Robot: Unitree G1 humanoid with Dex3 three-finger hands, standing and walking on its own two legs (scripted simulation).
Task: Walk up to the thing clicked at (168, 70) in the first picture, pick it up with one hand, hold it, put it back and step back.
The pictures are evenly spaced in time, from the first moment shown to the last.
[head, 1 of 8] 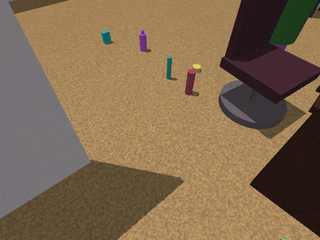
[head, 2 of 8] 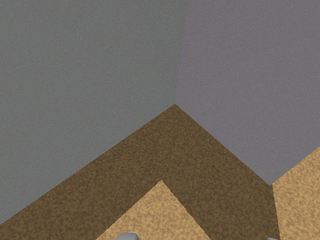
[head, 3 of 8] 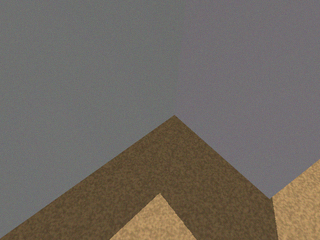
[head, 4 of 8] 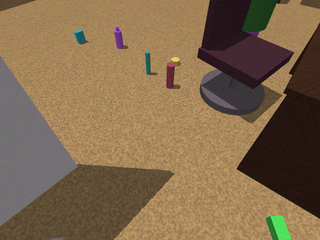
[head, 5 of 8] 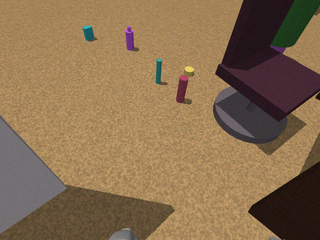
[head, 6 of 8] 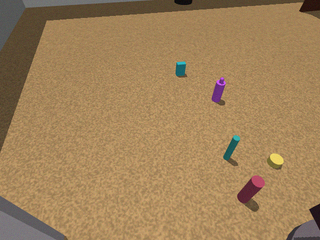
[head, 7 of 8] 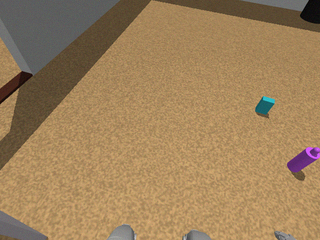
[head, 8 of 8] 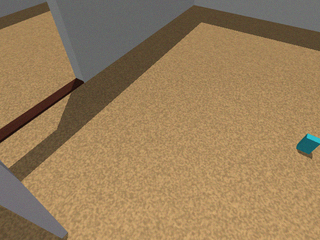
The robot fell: no
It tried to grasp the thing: no
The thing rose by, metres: 0.00
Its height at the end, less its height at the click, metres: +0.00
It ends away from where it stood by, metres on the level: 0.00
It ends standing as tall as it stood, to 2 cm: yes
